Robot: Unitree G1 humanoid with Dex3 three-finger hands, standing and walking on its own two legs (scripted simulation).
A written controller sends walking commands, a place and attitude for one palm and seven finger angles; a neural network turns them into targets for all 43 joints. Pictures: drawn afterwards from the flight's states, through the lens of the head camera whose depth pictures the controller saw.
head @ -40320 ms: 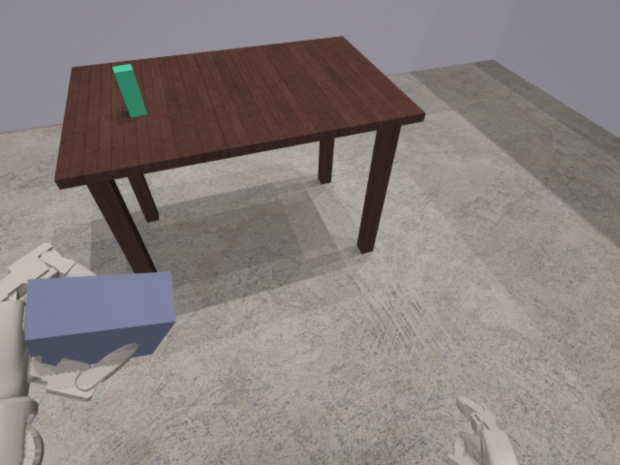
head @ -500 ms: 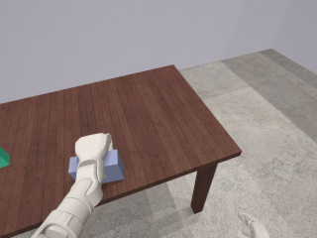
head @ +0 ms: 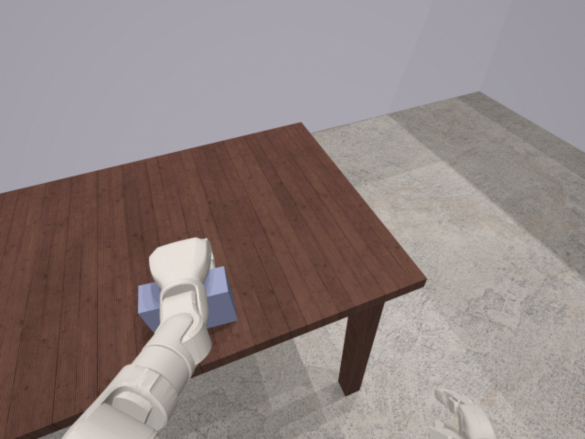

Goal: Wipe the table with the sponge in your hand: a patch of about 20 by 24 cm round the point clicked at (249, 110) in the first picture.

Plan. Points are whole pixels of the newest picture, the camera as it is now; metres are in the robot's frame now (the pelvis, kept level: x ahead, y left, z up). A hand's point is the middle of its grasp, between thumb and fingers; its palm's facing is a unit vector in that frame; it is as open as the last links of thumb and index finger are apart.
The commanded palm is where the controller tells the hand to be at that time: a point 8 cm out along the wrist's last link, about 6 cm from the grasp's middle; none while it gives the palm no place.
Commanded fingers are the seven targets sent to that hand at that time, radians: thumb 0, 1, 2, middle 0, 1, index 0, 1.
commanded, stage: wipe forward along the third lane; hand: left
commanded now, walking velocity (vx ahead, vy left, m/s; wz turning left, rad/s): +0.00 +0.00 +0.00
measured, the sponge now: (193, 308) +0.34 +0.20 -0.05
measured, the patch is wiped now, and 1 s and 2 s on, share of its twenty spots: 0.70 0.90 1.00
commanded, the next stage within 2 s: wipe back along the third lane in 1.46 s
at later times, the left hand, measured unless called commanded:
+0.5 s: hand (191, 260) +0.40 +0.21 +0.01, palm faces -0.11 -0.02 -0.99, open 9.3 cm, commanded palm +0.39 +0.21 +0.05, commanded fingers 0.00 0.10 1.30 -1.20 -1.60 -1.20 -1.60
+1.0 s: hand (184, 236) +0.45 +0.23 +0.01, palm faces -0.13 -0.02 -0.99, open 9.2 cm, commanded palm +0.44 +0.22 +0.05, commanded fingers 0.00 0.10 1.30 -1.20 -1.60 -1.20 -1.60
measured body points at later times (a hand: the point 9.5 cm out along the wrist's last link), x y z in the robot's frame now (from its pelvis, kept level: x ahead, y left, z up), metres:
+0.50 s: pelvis -0.01 +0.00 -0.01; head +0.02 -0.02 +0.44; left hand +0.40 +0.20 +0.06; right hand +0.10 -0.25 -0.15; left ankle +0.02 +0.11 -0.73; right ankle -0.01 -0.06 -0.73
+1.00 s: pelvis -0.01 +0.02 -0.02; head +0.06 +0.02 +0.43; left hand +0.45 +0.23 +0.06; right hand +0.03 -0.25 -0.15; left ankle +0.02 +0.11 -0.73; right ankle -0.01 -0.06 -0.73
